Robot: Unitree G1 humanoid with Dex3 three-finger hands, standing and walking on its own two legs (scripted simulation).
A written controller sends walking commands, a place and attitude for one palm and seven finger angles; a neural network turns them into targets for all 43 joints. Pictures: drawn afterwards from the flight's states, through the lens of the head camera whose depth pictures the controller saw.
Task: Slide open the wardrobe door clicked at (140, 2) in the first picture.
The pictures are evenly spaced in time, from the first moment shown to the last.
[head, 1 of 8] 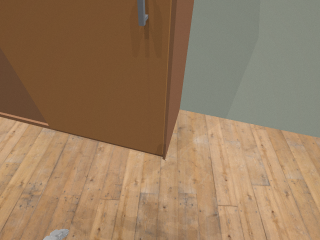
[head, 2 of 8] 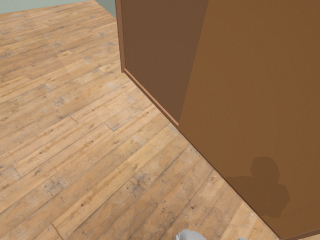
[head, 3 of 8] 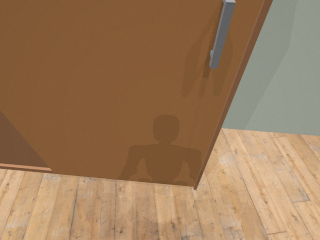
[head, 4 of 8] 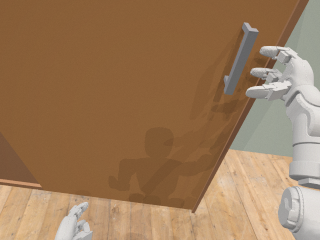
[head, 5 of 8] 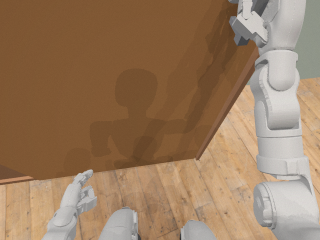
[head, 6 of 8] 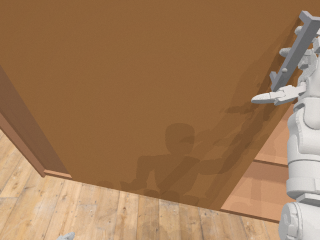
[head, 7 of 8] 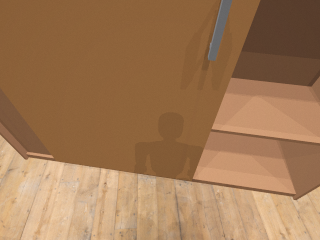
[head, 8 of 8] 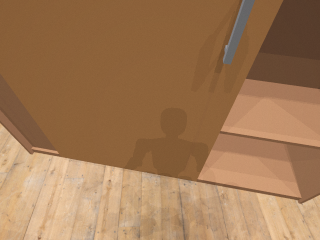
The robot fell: no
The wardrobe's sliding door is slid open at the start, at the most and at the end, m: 0.00 0.67 0.66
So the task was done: yes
